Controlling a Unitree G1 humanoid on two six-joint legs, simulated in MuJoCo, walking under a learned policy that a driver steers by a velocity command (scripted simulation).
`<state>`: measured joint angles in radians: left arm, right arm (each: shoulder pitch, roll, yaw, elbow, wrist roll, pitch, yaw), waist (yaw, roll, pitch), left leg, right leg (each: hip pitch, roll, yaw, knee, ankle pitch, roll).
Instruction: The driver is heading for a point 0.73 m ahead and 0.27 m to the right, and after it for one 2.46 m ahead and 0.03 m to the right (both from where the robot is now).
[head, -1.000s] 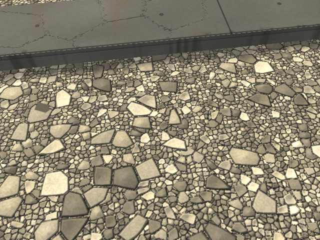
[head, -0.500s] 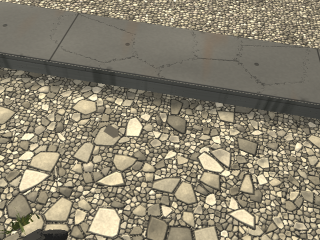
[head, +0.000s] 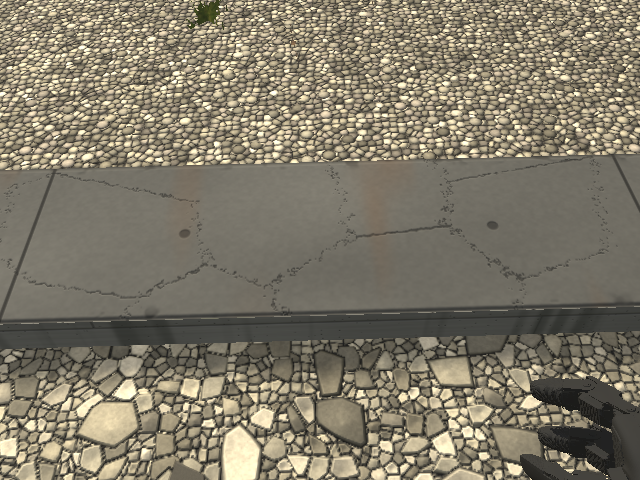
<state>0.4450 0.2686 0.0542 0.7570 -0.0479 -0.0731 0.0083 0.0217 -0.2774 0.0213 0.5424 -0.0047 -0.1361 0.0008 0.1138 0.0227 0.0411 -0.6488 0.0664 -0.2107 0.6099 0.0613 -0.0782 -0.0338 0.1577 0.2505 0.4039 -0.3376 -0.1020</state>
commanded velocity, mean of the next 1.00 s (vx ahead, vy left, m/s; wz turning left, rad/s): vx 1.00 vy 0.00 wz -0.73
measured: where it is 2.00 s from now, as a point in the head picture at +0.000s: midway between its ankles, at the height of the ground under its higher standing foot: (600, 111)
